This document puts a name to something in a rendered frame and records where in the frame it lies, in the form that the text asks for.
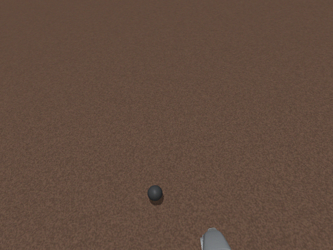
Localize ball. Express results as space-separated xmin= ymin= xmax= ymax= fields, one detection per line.
xmin=148 ymin=185 xmax=162 ymax=201

